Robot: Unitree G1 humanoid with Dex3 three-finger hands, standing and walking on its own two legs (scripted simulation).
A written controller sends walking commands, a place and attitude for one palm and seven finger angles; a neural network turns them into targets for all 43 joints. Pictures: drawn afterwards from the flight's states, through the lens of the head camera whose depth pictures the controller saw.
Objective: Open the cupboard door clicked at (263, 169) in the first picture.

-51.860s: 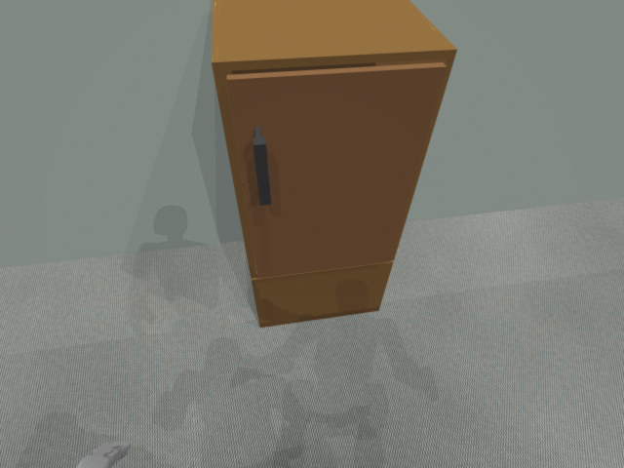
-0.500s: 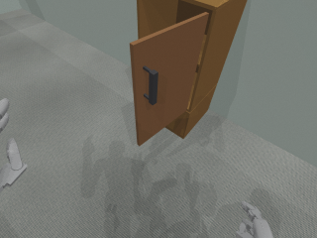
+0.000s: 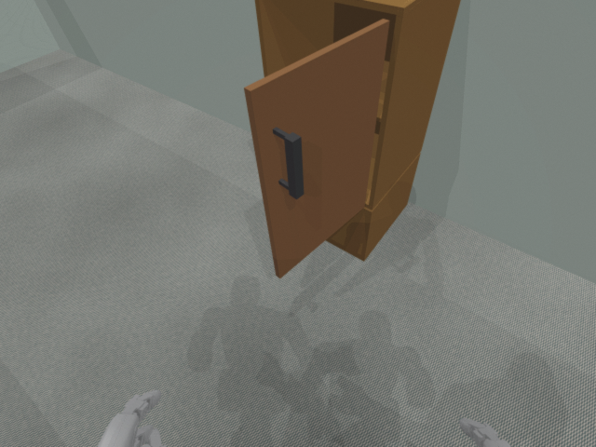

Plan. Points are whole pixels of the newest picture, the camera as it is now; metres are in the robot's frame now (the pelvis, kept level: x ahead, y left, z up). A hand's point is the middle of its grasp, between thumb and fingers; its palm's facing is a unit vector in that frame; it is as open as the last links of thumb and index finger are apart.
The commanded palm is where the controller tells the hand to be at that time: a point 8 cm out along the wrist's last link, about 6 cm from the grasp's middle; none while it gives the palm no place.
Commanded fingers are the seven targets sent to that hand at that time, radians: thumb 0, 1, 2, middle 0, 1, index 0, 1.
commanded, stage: let the arm hang, fingers relaxed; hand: left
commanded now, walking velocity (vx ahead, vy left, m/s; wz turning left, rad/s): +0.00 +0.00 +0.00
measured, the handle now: (287, 163) +0.64 +0.05 +0.00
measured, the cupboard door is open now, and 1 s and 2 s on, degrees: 82 82 82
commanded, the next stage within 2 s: look to check the result in 0.90 s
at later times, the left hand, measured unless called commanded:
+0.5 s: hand out of the picture -0.03 +0.17 -0.16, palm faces +0.03 -0.97 -0.24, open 7.4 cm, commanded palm none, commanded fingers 0.00 0.90 0.90 -0.20 -0.30 -0.20 -0.30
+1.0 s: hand out of the picture -0.01 +0.15 -0.16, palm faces +0.04 -0.98 -0.17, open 7.4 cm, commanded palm none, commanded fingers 0.00 0.90 0.90 -0.20 -0.30 -0.20 -0.30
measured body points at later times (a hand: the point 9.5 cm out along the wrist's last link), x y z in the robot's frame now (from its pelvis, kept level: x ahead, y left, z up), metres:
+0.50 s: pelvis +0.00 -0.01 +0.01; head +0.01 -0.03 +0.46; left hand -0.03 +0.23 -0.14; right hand -0.03 -0.21 -0.16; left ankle +0.03 +0.09 -0.73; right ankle +0.01 -0.09 -0.73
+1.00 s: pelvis +0.01 -0.01 +0.01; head +0.02 -0.02 +0.46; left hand -0.01 +0.20 -0.15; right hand -0.01 -0.21 -0.16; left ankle +0.03 +0.09 -0.73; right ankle +0.01 -0.09 -0.73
